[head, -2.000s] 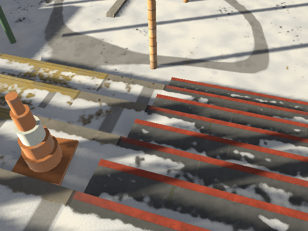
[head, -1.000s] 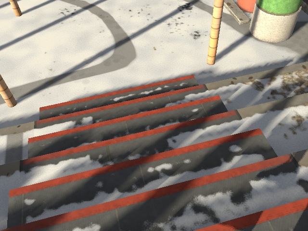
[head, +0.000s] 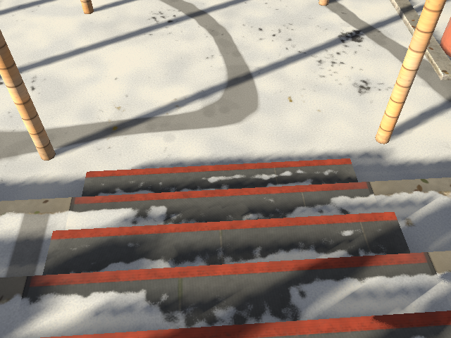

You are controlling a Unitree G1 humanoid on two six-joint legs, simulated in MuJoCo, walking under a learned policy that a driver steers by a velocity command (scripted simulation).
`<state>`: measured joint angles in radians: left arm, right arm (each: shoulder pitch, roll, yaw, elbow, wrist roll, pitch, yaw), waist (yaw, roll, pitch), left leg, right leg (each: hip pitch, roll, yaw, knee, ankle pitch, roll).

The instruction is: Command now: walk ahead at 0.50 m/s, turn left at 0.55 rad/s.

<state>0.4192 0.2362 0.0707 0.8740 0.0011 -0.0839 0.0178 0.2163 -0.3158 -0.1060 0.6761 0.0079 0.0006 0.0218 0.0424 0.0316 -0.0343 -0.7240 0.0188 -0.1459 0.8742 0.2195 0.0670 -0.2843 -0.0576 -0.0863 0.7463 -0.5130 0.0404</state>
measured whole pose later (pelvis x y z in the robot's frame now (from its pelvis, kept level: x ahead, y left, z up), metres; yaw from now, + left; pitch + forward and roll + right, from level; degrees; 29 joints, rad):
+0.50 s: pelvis +0.27 +0.07 -0.15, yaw +19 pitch +3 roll +0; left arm 0.11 0.25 0.07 0.68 0.04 -0.10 -0.01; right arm 0.40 -0.18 -0.04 0.81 0.03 -0.03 -0.06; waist -0.04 -0.05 -0.04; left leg -0.29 -0.19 -0.19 0.81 -0.54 0.10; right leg -0.72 -0.05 0.16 0.69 0.41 0.01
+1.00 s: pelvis +0.53 +0.11 -0.27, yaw +22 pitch +2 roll -1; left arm 0.53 0.17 0.02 0.93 -0.02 -0.07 0.02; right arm 0.17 -0.22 -0.05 0.74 -0.01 -0.04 0.00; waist 0.05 0.03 -0.04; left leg -0.79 0.09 -0.13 0.93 0.20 0.03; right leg -0.19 0.11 0.06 0.57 -0.41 -0.07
